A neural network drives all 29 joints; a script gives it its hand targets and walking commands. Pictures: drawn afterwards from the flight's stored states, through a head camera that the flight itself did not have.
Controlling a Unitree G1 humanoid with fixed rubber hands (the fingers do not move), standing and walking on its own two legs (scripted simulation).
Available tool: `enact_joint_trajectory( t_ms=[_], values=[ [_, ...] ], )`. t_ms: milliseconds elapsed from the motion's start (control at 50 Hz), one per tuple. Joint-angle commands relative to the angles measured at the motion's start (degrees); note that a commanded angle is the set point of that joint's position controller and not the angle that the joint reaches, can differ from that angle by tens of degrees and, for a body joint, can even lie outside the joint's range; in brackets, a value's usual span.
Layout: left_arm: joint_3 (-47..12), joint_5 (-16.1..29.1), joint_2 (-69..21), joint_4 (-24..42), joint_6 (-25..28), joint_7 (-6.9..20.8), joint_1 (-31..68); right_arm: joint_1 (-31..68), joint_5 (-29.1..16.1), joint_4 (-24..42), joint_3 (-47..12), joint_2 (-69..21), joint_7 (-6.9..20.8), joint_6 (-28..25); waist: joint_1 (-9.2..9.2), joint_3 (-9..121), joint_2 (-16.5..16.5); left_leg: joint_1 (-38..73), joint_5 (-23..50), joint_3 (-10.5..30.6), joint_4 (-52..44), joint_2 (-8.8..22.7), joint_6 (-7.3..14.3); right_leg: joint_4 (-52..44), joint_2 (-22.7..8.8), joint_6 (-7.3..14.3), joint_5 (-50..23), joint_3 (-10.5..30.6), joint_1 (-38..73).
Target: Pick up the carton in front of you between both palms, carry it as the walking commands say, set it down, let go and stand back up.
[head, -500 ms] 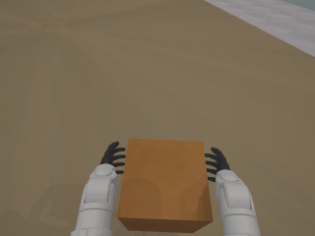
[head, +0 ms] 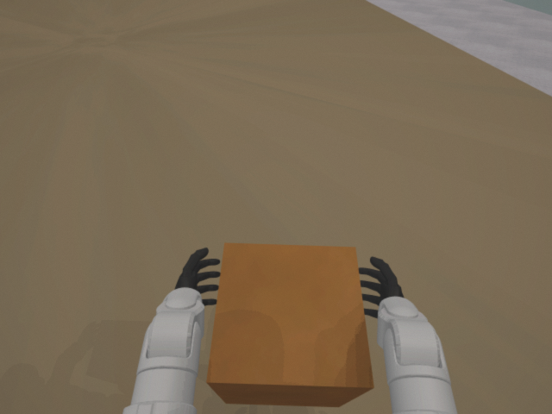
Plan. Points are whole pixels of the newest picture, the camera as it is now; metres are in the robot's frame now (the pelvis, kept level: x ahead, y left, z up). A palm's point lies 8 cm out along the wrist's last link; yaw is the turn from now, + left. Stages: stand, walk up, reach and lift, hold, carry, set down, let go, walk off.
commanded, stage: carry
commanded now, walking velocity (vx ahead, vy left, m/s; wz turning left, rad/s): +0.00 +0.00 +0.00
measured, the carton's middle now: (285, 331) +0.30 +0.00 -0.07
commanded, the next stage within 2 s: hold in 0.02 s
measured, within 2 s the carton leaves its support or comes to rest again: neither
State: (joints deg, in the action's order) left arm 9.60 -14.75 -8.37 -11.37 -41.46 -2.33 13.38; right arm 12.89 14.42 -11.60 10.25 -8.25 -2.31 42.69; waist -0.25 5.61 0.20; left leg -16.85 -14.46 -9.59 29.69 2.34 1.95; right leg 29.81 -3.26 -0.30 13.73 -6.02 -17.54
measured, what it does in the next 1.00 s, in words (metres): lowers itself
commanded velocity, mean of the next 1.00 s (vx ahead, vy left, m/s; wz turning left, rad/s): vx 0.00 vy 0.00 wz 0.00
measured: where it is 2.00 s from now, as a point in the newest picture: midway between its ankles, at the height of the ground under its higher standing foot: outside the picture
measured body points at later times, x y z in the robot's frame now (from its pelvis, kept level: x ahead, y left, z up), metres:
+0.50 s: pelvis -0.02 -0.02 +0.00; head -0.06 -0.03 +0.45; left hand +0.29 +0.14 +0.05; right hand +0.29 -0.16 +0.04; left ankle +0.01 +0.10 -0.74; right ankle +0.02 -0.13 -0.74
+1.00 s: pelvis -0.05 -0.03 -0.07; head +0.17 -0.04 +0.33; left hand +0.34 +0.12 -0.15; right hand +0.34 -0.18 -0.17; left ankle +0.01 +0.09 -0.73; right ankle +0.02 -0.13 -0.74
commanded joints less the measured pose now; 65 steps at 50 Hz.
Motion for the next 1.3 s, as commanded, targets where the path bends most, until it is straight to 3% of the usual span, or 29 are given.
enact_joint_trajectory(
  t_ms=[0,20,80,100,180,240,260,360,540,600,720,740,820,880,900,920,940,960,1000,1020,1040,1060,1120,1140,1180,1220,1240,1260,1280],
  values=[
    [-31.03,15.1,-54.04,2.41,1.44,14.83,22.23,28.46,-16.16,6.03,-32.13,-52.53,14.73,-3.37,0.21,14.21,-0.27,3.91,8.99,7.44,-5.03,6.61,0.71,-3.38,-4.54,1.02,-8.34,5.28,5.81],
    [-30.15,14.75,-58.39,1.75,1.49,15.18,19.25,25.98,-16.13,7.81,-32.32,-55.15,15.31,-3.03,0.61,12.47,0.67,18.36,26.4,15.63,-8.03,-5.49,-0.22,-6.78,8.84,0.53,-18.03,10.11,10.53],
    [-30.02,14.43,-53.57,4.15,1.83,14.94,23.3,25.2,-14.15,6.27,-29.61,-51.34,14.25,-3.18,1.33,11.38,-0.6,19.24,24.43,15.1,-7.37,-5.24,-1.19,-8.39,8.81,1.18,-16.19,10.73,12.1],
    [-27.63,11.89,-51.98,-0.49,1.4,14.62,20.76,26.73,-13.48,3.72,-27.91,-52.54,14.28,-3.23,-1.75,9.61,-0.26,18.12,19.53,16.51,-8.97,-4.28,-0.73,-8.18,8.65,1.33,-12.82,11.01,12.66],
    [-26.46,13.02,-54.93,-2.38,1.69,15.49,23.56,28.02,-13.53,4.06,-28.51,-51.94,14.96,-3.3,1.69,6.37,1.38,17.31,15.49,15.4,-8.94,-5.81,-0.62,-9.48,7.78,1.28,-12.67,11.87,11.68],
    [-25.69,12.2,-54.95,-3.62,1.71,15.69,26.35,29.16,-12.64,0.85,-26.75,-52.23,15.64,-3.59,2.4,6.02,1.55,18.11,11.29,16.11,-9.21,-5.03,-0.61,-10.21,7.37,1.71,-7.99,12.03,10.97],
    [-26.28,12.69,-53.99,-3.27,2.03,15.75,25.33,30.86,-13.52,0.95,-27.23,-54.24,16.07,-3.65,-0.81,5.91,-0.33,18.5,10.11,16.03,-10.08,-4.15,-0.15,-9.26,8.46,1.02,-5.71,10.74,10.55],
    [-26.29,13.53,-57.29,-3.66,2.01,16.58,28.73,32.07,-12.77,0.36,-27.26,-54.44,16.84,-3.59,1.53,5.91,-0.63,14.65,10.03,15.95,-10.04,-4.94,-0.7,-9.71,8.18,1.52,-8.21,11.31,15.33],
    [-7.51,3.12,-49.91,-19.39,7.74,16.78,48.21,49.38,-4.51,-20.5,-10.7,-54.19,16.89,-8.11,-0.69,-1.37,-2.78,7.49,-7.91,15.25,-5.73,-4.8,2.04,-7.09,5.93,2.17,10.48,11.84,6.79],
    [2.67,-3.01,-46.64,-28.23,10.48,15.78,49.76,52.61,1.83,-25.0,-0.53,-46.43,14.75,-11.0,0.38,-2.61,1.15,-2.14,-11.04,14.66,-1.55,-6.53,1.22,-3.68,6.32,2.53,12.65,12.8,5.25],
    [12.83,-10.6,-36.2,-30.8,17.71,12.73,47.78,50.32,7.85,-28.31,8.06,-36.92,12.02,-18.59,-0.79,-0.01,1.32,-9.28,-2.67,13.92,3.33,-7.46,0.73,1.82,6.58,1.19,2.57,11.96,-3.08],
    [10.65,-8.27,-37.24,-29.29,19.86,12.54,48.68,49.32,7.58,-26.99,6.61,-35.38,11.44,-20.6,1.61,3.89,-0.38,-9.11,-0.72,14.23,4.75,-7.72,0.67,3.25,7.4,0.89,-0.03,11.74,-5.01],
    [5.27,-7.79,-37.72,-28.3,26.63,11.06,45.99,48.56,4.66,-29.91,1.28,-38.56,12.33,-28.32,-1.93,10.6,0.54,-13.34,4.96,13.38,10.69,-8.42,-0.49,9.77,8.53,0.71,-4.74,11.29,-12.16],
    [-0.69,-3.39,-42.7,-28.15,31.92,11.43,48.25,48.17,3.33,-31.14,-5.06,-41.76,11.83,-33.52,-0.24,21.96,-5.36,-19.39,11.32,14.43,17.31,-8.69,-1.18,15.21,8.64,-0.52,-13.98,11.79,-17.77],
    [-3.98,-3.07,-43.97,-29.0,32.79,10.84,48.8,48.46,2.6,-29.14,-5.12,-40.36,12.27,-34.94,0.29,27.41,-0.16,-23.6,14.11,12.75,18.79,-10.04,-2.99,18.18,9.11,-0.33,-18.78,11.92,-15.41],
    [-6.38,-0.3,-45.46,-28.13,34.15,10.88,49.98,52.46,0.07,-27.05,-8.97,-41.51,12.47,-35.7,-1.3,33.71,-2.82,-25.0,15.92,13.21,21.45,-9.93,-2.69,21.14,8.86,-0.73,-21.06,11.55,-14.2],
    [-11.22,1.65,-49.13,-25.03,34.79,10.48,51.54,52.42,-2.42,-24.88,-13.0,-43.73,12.35,-36.68,2.05,41.47,-1.43,-22.44,18.47,13.76,24.02,-10.14,-2.9,23.18,9.24,-0.5,-22.73,11.94,-14.98],
    [-12.8,2.44,-49.35,-24.43,35.43,10.19,52.21,58.86,-5.86,-21.51,-18.19,-42.55,12.6,-37.71,-1.79,47.78,-1.04,-22.39,19.84,12.75,25.97,-10.02,-3.25,25.56,9.89,-0.91,-20.71,10.72,-18.1],
    [-21.2,5.72,-50.84,-18.38,36.04,9.57,55.02,58.03,-7.8,-19.4,-23.82,-46.91,12.4,-37.54,0.1,62.08,-4.74,-28.2,21.43,12.28,28.58,-10.28,-4.0,31.81,10.02,-1.28,-30.44,10.71,-12.28],
    [-22.03,6.73,-53.94,-19.38,35.12,9.72,52.77,58.18,-10.08,-18.44,-27.34,-50.28,12.57,-36.86,-4.61,65.77,-4.58,-29.51,22.0,12.12,30.72,-10.73,-3.97,32.58,9.62,-1.84,-33.03,12.23,-12.15],
    [-23.65,7.13,-52.71,-16.58,34.01,9.72,53.15,60.86,-9.82,-14.53,-26.89,-46.24,13.2,-36.56,-1.55,67.65,-4.66,-33.16,22.9,11.98,31.51,-11.26,-4.48,34.82,9.89,-2.26,-31.92,10.13,-13.63],
    [-24.0,7.26,-52.38,-18.19,32.73,9.87,51.43,58.22,-10.52,-18.66,-27.75,-48.63,13.11,-35.01,-3.02,65.82,-4.95,-32.15,21.14,11.81,32.48,-11.05,-4.51,33.97,10.1,-1.99,-26.01,10.18,-19.02],
    [-23.25,7.15,-54.11,-21.86,29.76,10.64,51.5,53.96,-7.41,-25.5,-24.72,-47.44,13.44,-32.39,0.92,54.21,-2.81,-36.26,9.91,12.13,34.23,-10.74,-4.35,33.78,10.97,-1.5,-11.09,8.13,-34.37],
    [-17.11,4.21,-52.79,-28.3,28.51,10.85,46.8,56.26,-6.44,-26.83,-21.56,-44.43,13.84,-31.69,-3.26,47.11,-0.87,-41.35,6.28,11.75,33.56,-10.75,-3.63,33.36,10.23,-1.18,-6.69,9.67,-38.81],
    [-16.45,4.72,-53.59,-26.02,28.47,11.05,53.98,56.93,-4.89,-28.43,-19.53,-45.74,14.23,-30.96,1.25,43.5,-1.78,-44.76,1.14,11.88,36.58,-11.26,-3.6,34.82,10.64,-0.07,-0.36,8.24,-45.09],
    [-13.45,4.96,-52.96,-28.27,28.76,10.61,55.82,61.97,-4.74,-28.51,-17.1,-42.54,14.53,-31.64,-0.24,44.82,-1.91,-47.88,0.39,12.06,37.53,-10.72,-3.3,37.85,10.48,-0.47,0.83,7.06,-50.39],
    [-13.36,4.12,-50.48,-30.27,28.21,10.57,58.11,60.78,-4.5,-30.2,-15.2,-43.47,14.27,-31.33,3.51,44.23,-1.91,-49.41,-0.75,12.05,39.06,-10.63,-3.58,38.04,10.99,-0.43,1.01,7.09,-51.97],
    [-13.48,5.34,-51.76,-27.12,28.72,10.07,60.27,63.44,-4.98,-32.25,-15.92,-44.55,14.37,-30.97,0.25,46.47,-1.13,-51.18,0.67,10.58,40.71,-11.61,-3.88,38.74,10.82,0.37,0.25,8.26,-50.11],
    [-13.43,4.94,-51.99,-28.46,28.43,9.71,60.77,61.36,-4.08,-33.06,-13.52,-44.05,14.23,-31.41,1.29,48.27,-1.38,-50.16,0.21,10.69,40.4,-11.31,-4.06,40.21,11.41,0.14,-0.02,6.99,-50.76]
  ],
)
